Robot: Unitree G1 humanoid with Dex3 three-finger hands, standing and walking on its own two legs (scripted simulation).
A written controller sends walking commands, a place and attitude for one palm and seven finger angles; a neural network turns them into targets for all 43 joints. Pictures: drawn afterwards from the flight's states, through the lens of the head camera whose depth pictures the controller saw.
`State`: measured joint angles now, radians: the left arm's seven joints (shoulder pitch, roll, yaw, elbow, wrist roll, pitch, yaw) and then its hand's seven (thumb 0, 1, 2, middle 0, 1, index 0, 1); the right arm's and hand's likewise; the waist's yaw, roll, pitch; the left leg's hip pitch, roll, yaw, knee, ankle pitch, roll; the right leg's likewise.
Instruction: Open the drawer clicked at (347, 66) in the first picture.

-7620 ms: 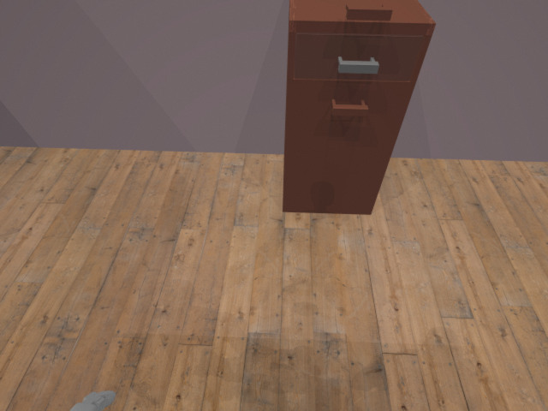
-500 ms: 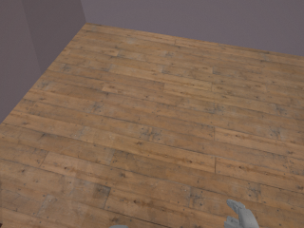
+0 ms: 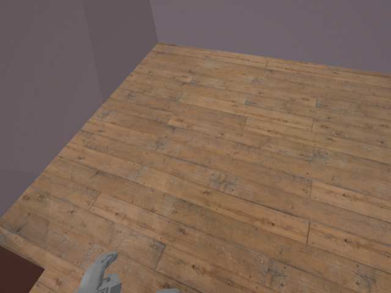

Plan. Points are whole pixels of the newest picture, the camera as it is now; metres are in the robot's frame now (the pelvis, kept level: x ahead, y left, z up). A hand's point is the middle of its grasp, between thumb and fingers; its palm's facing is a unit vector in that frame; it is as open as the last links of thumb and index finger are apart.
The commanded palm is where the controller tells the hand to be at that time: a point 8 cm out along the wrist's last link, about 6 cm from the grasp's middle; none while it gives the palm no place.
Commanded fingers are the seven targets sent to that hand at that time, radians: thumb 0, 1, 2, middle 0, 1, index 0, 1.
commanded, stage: turn to face it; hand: left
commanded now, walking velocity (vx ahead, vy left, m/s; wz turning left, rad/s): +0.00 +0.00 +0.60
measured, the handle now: out of the picture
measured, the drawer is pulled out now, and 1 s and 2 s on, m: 0.00 0.00 0.00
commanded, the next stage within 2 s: take the last steps up to it in 1.90 s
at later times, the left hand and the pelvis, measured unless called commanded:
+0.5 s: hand out of the picture -0.06 +0.24 -0.19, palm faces +0.36 -0.90 -0.26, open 7.4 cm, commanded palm none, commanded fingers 0.00 0.90 0.90 -0.20 -0.30 -0.20 -0.30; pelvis +0.00 +0.03 -0.01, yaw +18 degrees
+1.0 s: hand out of the picture +0.02 +0.22 -0.13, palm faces +0.54 -0.78 -0.31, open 7.3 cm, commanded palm none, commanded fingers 0.00 0.90 0.90 -0.20 -0.30 -0.20 -0.30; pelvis +0.02 -0.02 +0.00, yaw +35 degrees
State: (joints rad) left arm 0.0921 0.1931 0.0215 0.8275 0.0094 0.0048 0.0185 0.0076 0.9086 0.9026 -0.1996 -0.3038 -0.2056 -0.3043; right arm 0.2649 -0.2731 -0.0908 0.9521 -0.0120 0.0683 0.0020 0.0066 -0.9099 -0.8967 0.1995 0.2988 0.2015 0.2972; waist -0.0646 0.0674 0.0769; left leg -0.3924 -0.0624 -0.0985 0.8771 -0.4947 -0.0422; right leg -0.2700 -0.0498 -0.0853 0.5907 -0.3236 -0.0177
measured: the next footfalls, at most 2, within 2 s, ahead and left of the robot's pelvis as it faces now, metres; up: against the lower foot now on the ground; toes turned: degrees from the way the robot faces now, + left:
left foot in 0.44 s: +0.01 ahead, +0.14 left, +0.00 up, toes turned +23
right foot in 0.92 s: +0.11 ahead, -0.08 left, +0.00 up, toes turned +29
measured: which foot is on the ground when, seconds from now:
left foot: up 0.00-0.42, down 0.44-0.92, up 0.94-1.00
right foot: down 0.00-0.44, up 0.46-0.90, down 0.92-1.00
